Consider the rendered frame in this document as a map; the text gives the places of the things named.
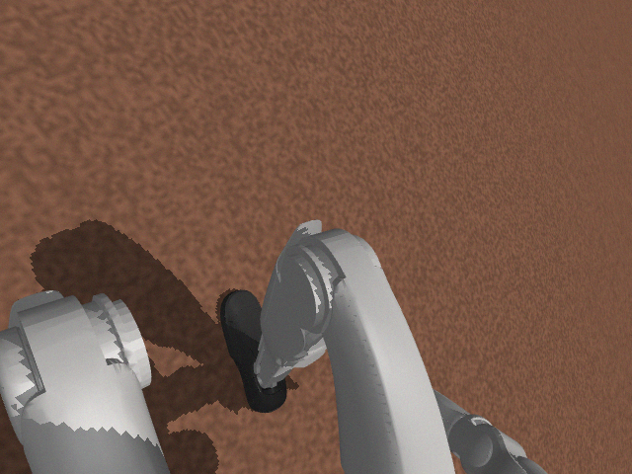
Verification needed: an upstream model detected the right robot hand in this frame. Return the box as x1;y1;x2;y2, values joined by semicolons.
433;389;471;440

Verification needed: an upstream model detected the right robot arm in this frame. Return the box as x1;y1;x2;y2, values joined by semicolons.
448;414;548;474

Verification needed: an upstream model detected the right robot foot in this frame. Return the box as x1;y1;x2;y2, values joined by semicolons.
220;290;286;413

